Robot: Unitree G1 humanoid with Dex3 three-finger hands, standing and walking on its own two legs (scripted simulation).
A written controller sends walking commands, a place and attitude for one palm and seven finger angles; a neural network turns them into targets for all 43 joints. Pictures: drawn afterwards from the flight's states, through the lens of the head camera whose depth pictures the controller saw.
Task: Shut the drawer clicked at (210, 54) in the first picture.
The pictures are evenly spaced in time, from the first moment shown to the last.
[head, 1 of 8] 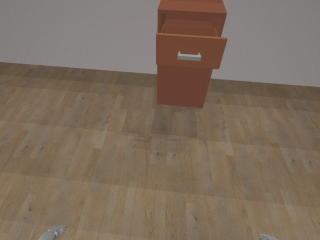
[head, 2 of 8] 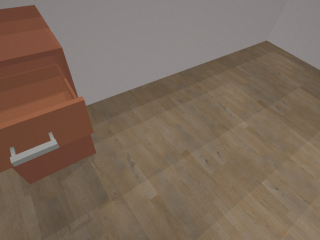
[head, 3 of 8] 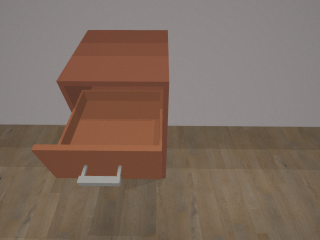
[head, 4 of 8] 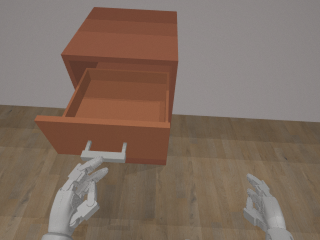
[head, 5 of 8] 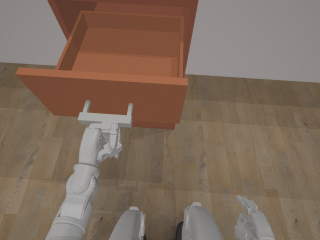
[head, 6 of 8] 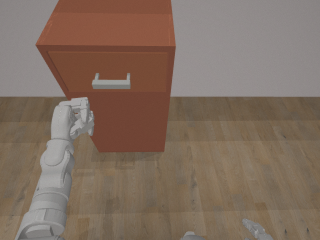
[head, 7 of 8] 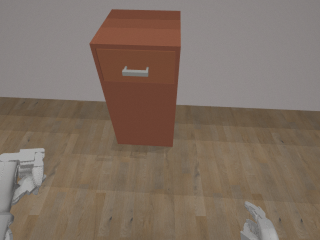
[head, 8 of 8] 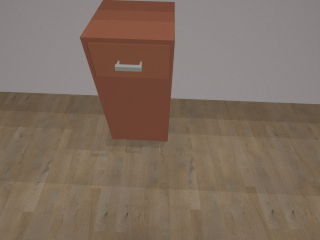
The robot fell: no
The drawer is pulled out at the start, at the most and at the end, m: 0.29 0.29 0.00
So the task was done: yes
